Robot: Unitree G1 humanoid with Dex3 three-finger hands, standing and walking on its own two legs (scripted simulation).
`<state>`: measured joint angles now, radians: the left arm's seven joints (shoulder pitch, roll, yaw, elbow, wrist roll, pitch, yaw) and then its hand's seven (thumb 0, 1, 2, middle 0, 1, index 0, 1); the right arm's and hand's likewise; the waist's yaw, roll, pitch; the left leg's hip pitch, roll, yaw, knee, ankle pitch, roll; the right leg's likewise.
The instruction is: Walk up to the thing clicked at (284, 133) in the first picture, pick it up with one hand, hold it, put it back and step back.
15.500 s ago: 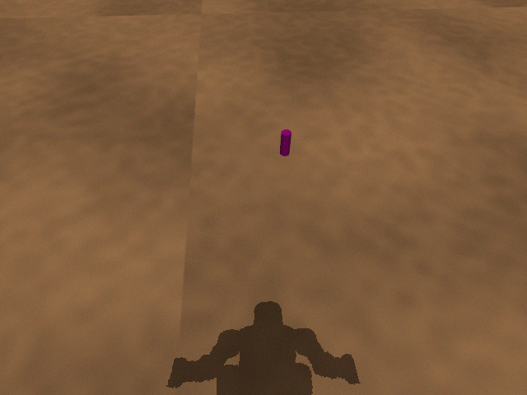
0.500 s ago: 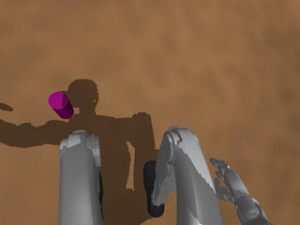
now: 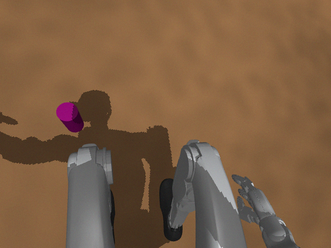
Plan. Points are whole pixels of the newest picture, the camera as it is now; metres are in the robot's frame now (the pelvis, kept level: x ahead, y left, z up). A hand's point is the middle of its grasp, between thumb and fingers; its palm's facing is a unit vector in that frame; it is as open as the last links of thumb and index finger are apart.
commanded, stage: go down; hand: left
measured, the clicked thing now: (71, 118) +0.44 +0.24 -0.28
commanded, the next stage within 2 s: none
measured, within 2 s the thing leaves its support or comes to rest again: neither
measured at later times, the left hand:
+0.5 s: hand out of the picture +0.35 +0.44 +0.01, palm faces +0.18 -0.98 -0.05, open 17.4 cm
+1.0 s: hand out of the picture +0.35 +0.44 +0.01, palm faces +0.18 -0.98 -0.05, open 17.5 cm
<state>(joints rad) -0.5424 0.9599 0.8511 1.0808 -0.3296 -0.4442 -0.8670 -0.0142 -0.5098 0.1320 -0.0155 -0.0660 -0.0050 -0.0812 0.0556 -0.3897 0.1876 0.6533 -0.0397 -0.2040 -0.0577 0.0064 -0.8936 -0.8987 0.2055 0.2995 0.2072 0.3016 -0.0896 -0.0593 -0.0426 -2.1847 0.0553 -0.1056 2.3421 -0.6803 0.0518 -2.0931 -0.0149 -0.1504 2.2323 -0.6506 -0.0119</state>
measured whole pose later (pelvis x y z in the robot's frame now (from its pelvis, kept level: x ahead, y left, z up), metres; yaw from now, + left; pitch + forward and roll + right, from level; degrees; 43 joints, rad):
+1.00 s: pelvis +0.00 +0.00 +0.00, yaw +0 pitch +29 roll -9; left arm -0.54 0.95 0.86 1.08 -0.33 -0.45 -0.87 -0.01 -0.53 0.13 -0.01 -0.07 -0.01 -0.08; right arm 0.05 -0.39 0.19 0.66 -0.04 -0.21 -0.06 0.01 -0.90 -0.90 0.21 0.30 0.21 0.30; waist -0.09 -0.06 -0.04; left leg -2.18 0.05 -0.11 2.34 -0.68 0.05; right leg -2.09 -0.01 -0.15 2.23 -0.65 -0.01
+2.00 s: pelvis +0.00 +0.00 +0.00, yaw +0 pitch +29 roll -9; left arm -0.52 0.94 0.85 1.06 -0.33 -0.45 -0.87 -0.02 -0.54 0.13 -0.01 -0.08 -0.01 -0.09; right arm 0.06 -0.39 0.18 0.66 -0.04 -0.20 -0.06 0.01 -0.90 -0.90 0.21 0.30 0.21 0.30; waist -0.09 -0.06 -0.04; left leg -2.18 0.05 -0.11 2.34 -0.68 0.05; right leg -2.10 -0.01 -0.15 2.23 -0.65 -0.01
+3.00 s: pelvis +0.00 +0.00 +0.00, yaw +1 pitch +30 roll -9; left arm -0.53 0.93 0.84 1.05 -0.34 -0.45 -0.87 -0.02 -0.57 0.13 0.00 -0.08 -0.01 -0.09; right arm 0.06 -0.39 0.17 0.66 -0.04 -0.21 -0.06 0.01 -0.90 -0.90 0.21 0.30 0.21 0.30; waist -0.08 -0.06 -0.06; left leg -2.18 0.05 -0.10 2.33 -0.68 0.05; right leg -2.09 -0.01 -0.14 2.23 -0.66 -0.01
